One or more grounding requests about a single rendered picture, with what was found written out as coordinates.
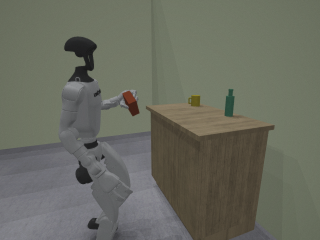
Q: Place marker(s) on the robot right thigh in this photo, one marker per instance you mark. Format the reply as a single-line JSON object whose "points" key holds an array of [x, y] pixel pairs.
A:
{"points": [[109, 206]]}

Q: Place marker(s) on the robot left forearm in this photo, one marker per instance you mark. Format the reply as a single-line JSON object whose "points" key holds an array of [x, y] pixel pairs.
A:
{"points": [[110, 103]]}

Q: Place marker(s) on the sponge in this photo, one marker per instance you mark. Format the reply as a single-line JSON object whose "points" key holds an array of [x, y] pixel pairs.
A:
{"points": [[131, 102]]}

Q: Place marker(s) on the robot right hand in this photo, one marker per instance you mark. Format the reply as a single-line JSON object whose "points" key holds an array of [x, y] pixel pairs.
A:
{"points": [[108, 181]]}

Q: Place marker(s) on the robot left foot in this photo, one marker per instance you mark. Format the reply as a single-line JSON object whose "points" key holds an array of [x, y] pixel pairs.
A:
{"points": [[93, 224]]}

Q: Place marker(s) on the robot left hand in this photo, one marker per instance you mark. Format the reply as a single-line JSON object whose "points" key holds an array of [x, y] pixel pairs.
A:
{"points": [[122, 100]]}

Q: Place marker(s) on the table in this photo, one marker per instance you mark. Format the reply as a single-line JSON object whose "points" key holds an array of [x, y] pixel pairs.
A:
{"points": [[209, 167]]}

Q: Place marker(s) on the robot right upper arm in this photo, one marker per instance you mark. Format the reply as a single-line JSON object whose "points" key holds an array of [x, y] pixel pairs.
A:
{"points": [[72, 96]]}

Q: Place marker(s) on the robot right forearm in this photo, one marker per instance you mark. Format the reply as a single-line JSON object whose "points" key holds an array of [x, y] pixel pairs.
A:
{"points": [[77, 148]]}

